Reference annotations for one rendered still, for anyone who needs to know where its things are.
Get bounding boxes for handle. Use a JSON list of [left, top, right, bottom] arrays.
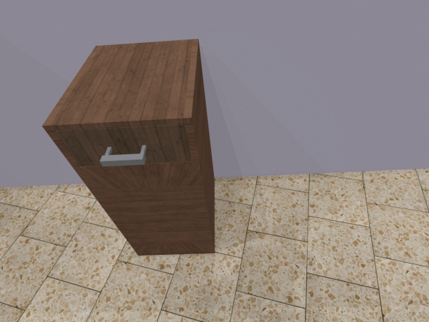
[[100, 145, 147, 166]]

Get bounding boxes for cabinet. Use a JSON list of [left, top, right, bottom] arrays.
[[42, 39, 215, 256]]

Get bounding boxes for drawer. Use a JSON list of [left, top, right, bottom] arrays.
[[56, 123, 191, 166]]

